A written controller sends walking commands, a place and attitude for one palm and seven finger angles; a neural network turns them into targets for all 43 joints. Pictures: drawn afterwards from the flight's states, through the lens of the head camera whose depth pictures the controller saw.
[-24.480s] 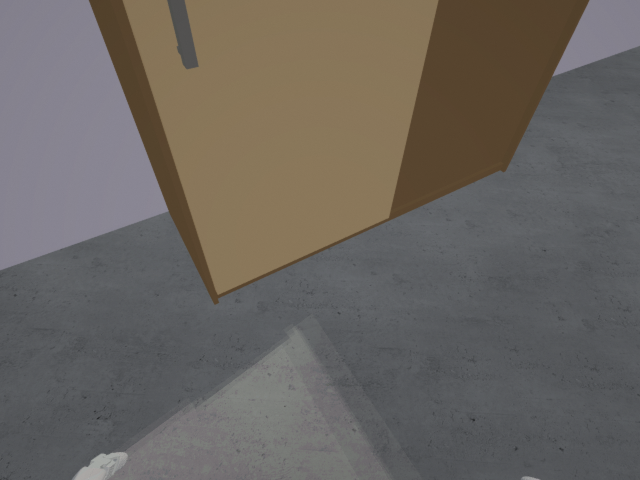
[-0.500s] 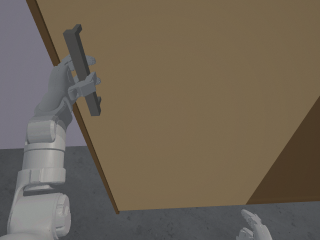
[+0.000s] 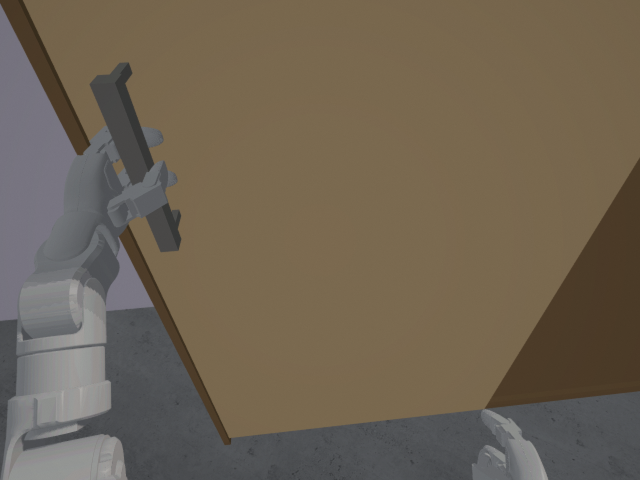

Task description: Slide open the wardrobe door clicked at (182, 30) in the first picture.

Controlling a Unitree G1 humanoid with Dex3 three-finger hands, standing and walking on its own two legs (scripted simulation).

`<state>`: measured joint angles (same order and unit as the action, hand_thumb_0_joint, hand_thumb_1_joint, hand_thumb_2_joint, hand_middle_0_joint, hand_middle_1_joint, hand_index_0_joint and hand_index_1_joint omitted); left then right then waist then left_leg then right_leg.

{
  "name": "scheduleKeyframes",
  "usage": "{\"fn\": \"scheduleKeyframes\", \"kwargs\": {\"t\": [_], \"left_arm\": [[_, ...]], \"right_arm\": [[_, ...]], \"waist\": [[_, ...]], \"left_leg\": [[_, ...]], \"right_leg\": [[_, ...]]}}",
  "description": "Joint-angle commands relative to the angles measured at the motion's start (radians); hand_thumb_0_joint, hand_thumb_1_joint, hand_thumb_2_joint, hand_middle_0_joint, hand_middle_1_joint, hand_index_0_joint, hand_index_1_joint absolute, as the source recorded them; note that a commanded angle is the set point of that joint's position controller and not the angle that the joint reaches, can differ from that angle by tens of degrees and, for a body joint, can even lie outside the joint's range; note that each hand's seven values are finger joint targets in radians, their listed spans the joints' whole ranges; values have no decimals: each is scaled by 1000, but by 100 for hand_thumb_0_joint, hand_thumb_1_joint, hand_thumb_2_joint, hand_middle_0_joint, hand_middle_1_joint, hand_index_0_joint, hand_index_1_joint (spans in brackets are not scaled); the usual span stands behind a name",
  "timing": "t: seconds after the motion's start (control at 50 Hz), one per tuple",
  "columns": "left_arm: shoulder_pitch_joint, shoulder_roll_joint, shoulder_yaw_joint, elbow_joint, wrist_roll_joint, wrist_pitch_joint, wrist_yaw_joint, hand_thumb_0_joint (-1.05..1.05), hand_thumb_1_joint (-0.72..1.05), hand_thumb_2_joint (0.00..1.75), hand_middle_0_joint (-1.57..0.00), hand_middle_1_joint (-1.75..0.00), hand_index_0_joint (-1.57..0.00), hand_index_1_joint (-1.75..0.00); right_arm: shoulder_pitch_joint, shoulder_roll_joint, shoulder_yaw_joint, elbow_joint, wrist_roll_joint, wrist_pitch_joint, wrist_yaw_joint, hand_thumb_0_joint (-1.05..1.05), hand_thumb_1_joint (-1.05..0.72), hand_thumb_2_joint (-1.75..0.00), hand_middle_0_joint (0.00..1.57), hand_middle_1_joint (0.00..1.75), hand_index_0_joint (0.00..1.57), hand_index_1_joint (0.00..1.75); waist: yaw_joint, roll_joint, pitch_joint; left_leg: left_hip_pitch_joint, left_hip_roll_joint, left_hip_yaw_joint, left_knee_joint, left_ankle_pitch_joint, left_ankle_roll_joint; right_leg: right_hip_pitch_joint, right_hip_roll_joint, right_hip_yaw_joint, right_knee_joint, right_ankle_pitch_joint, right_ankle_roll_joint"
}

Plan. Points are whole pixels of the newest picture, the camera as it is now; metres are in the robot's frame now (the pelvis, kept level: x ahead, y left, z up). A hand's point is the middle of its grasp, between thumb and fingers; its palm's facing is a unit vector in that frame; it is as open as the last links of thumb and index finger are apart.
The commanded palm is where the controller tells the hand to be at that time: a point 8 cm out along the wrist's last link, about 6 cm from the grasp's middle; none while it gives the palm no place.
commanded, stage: tug the door sideways, standing still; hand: left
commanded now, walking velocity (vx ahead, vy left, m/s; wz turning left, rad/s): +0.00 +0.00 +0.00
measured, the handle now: (148, 165) +0.41 +0.24 +0.23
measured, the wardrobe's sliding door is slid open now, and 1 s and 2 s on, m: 0.00 0.09 0.24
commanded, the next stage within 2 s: step sideways, sliding the door along in 0.58 s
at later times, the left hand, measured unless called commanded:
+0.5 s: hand (173, 186) +0.36 +0.19 +0.23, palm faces +0.26 -0.97 -0.03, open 6.1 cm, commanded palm +0.33 +0.18 +0.23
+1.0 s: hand (233, 187) +0.38 +0.13 +0.22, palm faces +0.21 -0.97 -0.11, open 6.4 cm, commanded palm +0.35 +0.16 +0.23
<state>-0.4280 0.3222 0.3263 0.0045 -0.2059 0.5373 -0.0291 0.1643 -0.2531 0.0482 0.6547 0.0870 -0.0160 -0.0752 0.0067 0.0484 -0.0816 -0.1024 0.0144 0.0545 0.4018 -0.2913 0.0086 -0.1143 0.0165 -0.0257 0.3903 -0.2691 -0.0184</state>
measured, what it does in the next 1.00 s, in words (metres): stands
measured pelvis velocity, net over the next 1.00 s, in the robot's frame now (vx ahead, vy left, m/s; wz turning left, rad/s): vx -0.03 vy -0.04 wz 0.06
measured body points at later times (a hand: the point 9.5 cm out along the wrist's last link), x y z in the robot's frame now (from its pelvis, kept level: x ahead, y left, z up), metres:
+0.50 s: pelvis -0.02 +0.00 +0.00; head -0.03 -0.01 +0.45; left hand +0.34 +0.24 +0.24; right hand +0.19 -0.20 -0.09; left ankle -0.05 +0.11 -0.74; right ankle -0.04 -0.11 -0.74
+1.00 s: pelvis -0.03 -0.04 -0.01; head +0.00 -0.06 +0.44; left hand +0.36 +0.18 +0.23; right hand +0.13 -0.25 -0.13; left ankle -0.05 +0.11 -0.74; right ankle -0.01 -0.12 -0.73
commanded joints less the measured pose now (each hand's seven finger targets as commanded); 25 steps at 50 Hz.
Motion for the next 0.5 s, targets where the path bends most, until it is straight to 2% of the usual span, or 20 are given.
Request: {"fn": "scheduleKeyframes", "kwargs": {"t": [0.0, 0.02, 0.04, 0.1, 0.14, 0.2, 0.26, 0.3, 0.4, 0.48], "left_arm": [[-377, 236, 59, -214, -25, -31, -27, 0, 90, 90, -45, -140, -45, -140], [-459, 173, -9, -226, -24, -28, -28, 0, 90, 90, -45, -140, -45, -140], [-487, 120, -50, -181, -24, -19, -22, 0, 90, 90, -45, -140, -45, -140], [-512, 98, -73, -189, -11, -10, 1, 0, 90, 90, -45, -140, -45, -140], [-560, 50, -119, -201, -2, -12, 10, 0, 90, 90, -45, -140, -45, -140], [-580, 0, -171, -195, 4, -24, 15, 0, 90, 90, -45, -140, -45, -140], [-637, -44, -212, -188, 8, -47, 18, 0, 90, 90, -45, -140, -45, -140], [-650, -73, -242, -172, 10, -59, 19, 0, 90, 90, -45, -140, -45, -140], [-721, -145, -304, -128, 19, -81, 33, 0, 90, 90, -45, -140, -45, -140], [-809, -206, -357, -129, 29, -100, 59, 0, 90, 90, -45, -140, -45, -140]], "right_arm": [[-157, -132, -45, -140, -8, -46, -17, 0, -90, -90, 20, 30, 20, 30], [-158, -119, -43, -144, -3, -49, -16, 0, -90, -90, 20, 30, 20, 30], [-157, -114, -43, -133, -2, -55, -17, 0, -90, -90, 20, 30, 20, 30], [-151, -119, -49, -123, -6, -58, -19, 0, -90, -90, 20, 30, 20, 30], [-148, -107, -49, -118, -6, -61, -17, 0, -90, -90, 20, 30, 20, 30], [-152, -107, -50, -111, -9, -59, -17, 0, -90, -90, 20, 30, 20, 30], [-157, -99, -46, -112, -13, -66, -17, 0, -90, -90, 20, 30, 20, 30], [-160, -99, -47, -107, -14, -66, -20, 0, -90, -90, 20, 30, 20, 30], [-172, -85, -39, -97, -15, -76, -22, 0, -90, -90, 20, 30, 20, 30], [-168, -73, -39, -87, -18, -88, -17, 0, -90, -90, 20, 30, 20, 30]], "waist": [[44, -27, -256], [26, -7, -250], [11, -25, -218], [12, 17, -243], [3, 30, -281], [-5, 23, -283], [-12, -15, -297], [-17, -19, -284], [-28, 14, -251], [-38, 38, -282]], "left_leg": [[99, 2, -48, 46, 673, 12], [102, 3, -53, 45, 665, 11], [106, 5, -57, 49, 637, 11], [137, 3, -62, 62, 674, 5], [159, 4, -71, 71, 728, -4], [171, 7, -79, 68, 700, -9], [178, 3, -90, 63, 668, -4], [178, 5, -94, 57, 632, -6], [180, 5, -106, 40, 528, -10], [207, 7, -118, 48, 574, -21]], "right_leg": [[103, 2, -19, 39, 635, -7], [82, 1, -21, 34, 606, -7], [49, 5, -24, 26, 569, -7], [42, 5, -21, 26, 567, -12], [45, 3, -26, 35, 585, -13], [36, 3, -28, 31, 551, -15], [29, 4, -31, 32, 535, -14], [22, 3, -31, 27, 503, -14], [-14, 3, -33, 9, 408, -18], [-25, 4, -36, 15, 407, -19]]}}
